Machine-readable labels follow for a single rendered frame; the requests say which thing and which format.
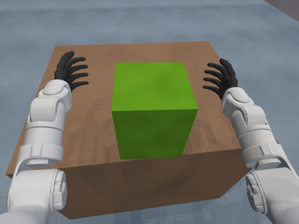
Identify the robot left hand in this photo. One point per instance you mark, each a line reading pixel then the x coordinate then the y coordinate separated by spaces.
pixel 64 70

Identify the carton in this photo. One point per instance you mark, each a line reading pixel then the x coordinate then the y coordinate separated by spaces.
pixel 153 109

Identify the robot right upper arm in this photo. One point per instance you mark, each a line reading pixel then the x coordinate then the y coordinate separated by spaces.
pixel 275 193

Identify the right robot forearm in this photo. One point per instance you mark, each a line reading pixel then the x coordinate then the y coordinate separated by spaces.
pixel 259 147

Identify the left robot forearm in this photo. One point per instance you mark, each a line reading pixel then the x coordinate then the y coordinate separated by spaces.
pixel 42 145

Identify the pedestal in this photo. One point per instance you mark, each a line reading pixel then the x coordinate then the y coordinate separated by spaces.
pixel 97 181

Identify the robot right hand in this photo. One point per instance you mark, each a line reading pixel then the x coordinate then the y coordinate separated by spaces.
pixel 227 77

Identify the robot left upper arm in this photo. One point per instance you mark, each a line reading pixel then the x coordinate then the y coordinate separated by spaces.
pixel 35 196

